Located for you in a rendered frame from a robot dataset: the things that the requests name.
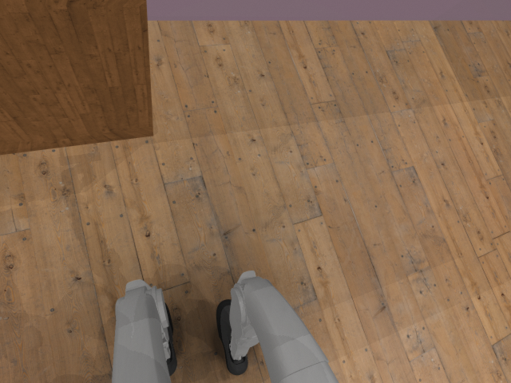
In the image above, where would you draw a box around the cabinet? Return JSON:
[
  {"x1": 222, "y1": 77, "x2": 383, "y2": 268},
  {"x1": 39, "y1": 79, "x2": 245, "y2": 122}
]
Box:
[{"x1": 0, "y1": 0, "x2": 153, "y2": 155}]

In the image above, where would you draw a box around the robot right foot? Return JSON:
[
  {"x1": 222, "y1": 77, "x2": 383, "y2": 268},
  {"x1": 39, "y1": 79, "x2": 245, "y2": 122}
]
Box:
[{"x1": 216, "y1": 299, "x2": 248, "y2": 375}]

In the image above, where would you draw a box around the robot right shin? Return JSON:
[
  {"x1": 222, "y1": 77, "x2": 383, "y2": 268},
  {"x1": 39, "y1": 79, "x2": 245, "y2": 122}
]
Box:
[{"x1": 229, "y1": 270, "x2": 270, "y2": 360}]

